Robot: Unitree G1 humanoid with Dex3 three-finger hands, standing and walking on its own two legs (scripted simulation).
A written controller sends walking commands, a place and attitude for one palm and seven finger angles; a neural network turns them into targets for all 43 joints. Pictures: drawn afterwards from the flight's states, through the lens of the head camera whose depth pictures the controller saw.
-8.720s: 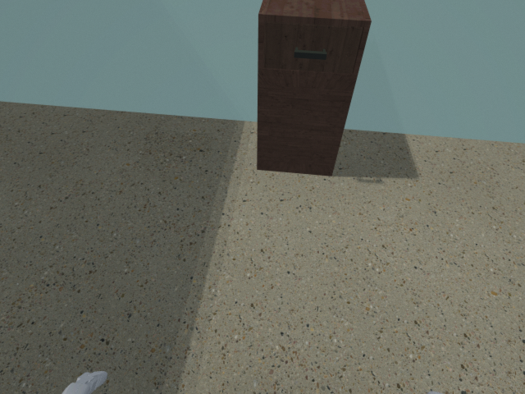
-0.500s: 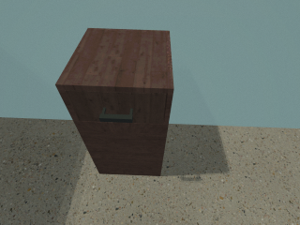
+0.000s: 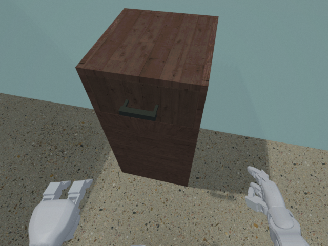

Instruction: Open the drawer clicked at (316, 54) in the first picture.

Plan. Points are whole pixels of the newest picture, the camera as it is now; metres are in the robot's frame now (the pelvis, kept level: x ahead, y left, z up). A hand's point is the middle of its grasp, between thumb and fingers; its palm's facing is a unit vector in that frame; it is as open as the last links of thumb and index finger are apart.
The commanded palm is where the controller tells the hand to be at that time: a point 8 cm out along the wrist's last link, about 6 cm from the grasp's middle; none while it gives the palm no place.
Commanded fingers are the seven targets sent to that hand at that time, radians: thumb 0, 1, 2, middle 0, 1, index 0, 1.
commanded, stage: raise the hand with hooked fingers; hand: left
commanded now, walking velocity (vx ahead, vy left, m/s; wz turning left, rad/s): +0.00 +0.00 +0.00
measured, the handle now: (139, 109) +0.52 +0.19 -0.03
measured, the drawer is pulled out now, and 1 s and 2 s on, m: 0.00 0.00 0.00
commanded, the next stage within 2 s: move the hooked fingers above the handle in 1.32 s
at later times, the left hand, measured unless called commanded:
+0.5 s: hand (101, 148) +0.30 +0.21 +0.07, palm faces +0.13 -0.07 -0.99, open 12.5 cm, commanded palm +0.26 +0.23 +0.12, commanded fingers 0.00 -0.38 0.35 -0.29 -1.12 -0.29 -1.12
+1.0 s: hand (74, 116) +0.34 +0.28 +0.13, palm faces +0.09 -0.06 -0.99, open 13.9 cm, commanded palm +0.30 +0.28 +0.17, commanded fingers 0.00 -0.50 0.30 -0.30 -1.20 -0.30 -1.20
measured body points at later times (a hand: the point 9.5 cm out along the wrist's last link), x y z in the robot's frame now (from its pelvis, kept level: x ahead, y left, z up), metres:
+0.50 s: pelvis +0.01 +0.00 +0.02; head +0.06 -0.05 +0.46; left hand +0.28 +0.21 +0.12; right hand +0.13 -0.29 -0.11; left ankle -0.03 +0.15 -0.69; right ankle +0.00 -0.05 -0.69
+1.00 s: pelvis -0.01 +0.07 +0.04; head -0.01 +0.05 +0.49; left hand +0.33 +0.28 +0.18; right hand +0.18 -0.15 -0.05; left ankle -0.03 +0.15 -0.69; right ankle +0.00 -0.05 -0.69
